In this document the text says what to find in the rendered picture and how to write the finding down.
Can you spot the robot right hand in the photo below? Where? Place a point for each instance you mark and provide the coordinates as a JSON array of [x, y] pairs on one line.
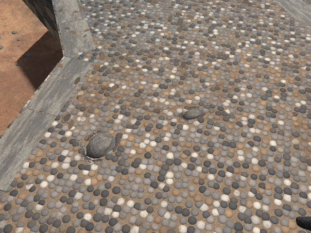
[[304, 222]]

